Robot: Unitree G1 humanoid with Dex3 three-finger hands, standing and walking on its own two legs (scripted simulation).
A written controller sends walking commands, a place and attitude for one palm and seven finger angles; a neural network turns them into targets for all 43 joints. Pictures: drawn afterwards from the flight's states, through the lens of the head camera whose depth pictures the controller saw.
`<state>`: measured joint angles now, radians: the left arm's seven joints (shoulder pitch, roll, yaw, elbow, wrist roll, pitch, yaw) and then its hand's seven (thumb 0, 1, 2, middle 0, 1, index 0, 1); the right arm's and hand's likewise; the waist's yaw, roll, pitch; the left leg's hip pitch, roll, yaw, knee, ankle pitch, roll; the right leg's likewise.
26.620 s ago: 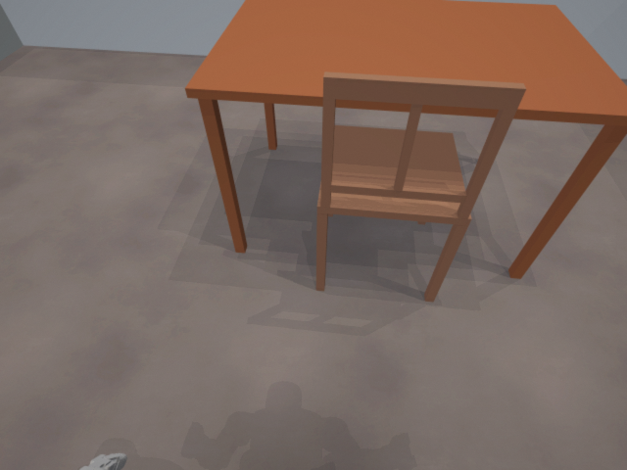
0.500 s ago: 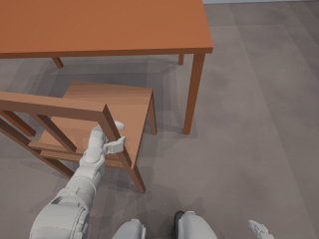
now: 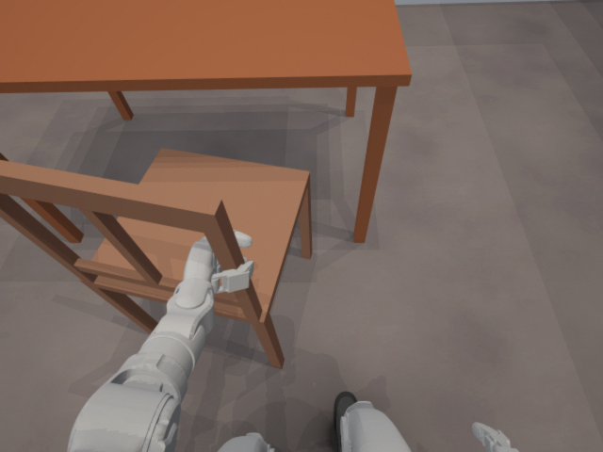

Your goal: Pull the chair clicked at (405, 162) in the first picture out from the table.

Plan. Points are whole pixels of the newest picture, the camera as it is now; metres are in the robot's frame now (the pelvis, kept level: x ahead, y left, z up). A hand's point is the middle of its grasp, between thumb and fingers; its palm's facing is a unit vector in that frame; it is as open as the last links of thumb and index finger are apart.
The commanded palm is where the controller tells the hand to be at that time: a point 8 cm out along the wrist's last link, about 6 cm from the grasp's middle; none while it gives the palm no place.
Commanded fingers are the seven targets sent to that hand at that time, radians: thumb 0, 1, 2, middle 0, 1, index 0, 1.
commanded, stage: step backward, pulling the chair out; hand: left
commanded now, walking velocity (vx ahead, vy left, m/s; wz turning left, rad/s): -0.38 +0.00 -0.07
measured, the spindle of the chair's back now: (127, 247) +0.44 +0.31 -0.07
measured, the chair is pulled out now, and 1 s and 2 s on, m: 0.27 0.30 0.30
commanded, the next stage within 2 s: stop walking, hand still on the chair in 2.00 s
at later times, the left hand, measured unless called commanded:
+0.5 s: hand (238, 290) +0.34 +0.10 -0.04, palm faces -0.05 -0.99 -0.14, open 6.1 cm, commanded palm +0.33 +0.15 -0.04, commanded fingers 0.00 0.90 0.90 -0.50 -1.45 -0.50 -1.45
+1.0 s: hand (238, 292) +0.34 +0.10 -0.05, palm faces -0.07 -0.98 -0.17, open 6.2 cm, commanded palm +0.35 +0.15 -0.04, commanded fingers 0.00 0.90 0.90 -0.50 -1.45 -0.50 -1.45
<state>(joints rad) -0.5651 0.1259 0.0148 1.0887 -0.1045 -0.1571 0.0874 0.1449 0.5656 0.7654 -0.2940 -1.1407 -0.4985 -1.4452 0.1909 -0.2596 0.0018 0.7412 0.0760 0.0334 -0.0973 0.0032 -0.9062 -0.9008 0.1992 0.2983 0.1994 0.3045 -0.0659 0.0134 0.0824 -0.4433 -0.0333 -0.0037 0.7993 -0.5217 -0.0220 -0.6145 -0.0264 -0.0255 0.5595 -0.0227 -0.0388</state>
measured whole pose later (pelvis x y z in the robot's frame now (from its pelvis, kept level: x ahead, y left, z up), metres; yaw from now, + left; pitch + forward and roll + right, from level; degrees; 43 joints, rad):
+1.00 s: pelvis -0.02 +0.00 +0.00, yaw -2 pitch +7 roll +3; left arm -0.49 0.14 -0.03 1.08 -0.10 -0.21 0.07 0.12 0.54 0.77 -0.31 -1.22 -0.50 -1.45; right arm 0.25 -0.25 0.02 0.73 0.08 0.05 -0.15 0.00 -0.91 -0.90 0.20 0.30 0.20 0.30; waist -0.03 0.01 0.00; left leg -0.43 -0.02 0.05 0.70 -0.39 0.00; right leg -0.66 -0.02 0.00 0.60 -0.06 -0.03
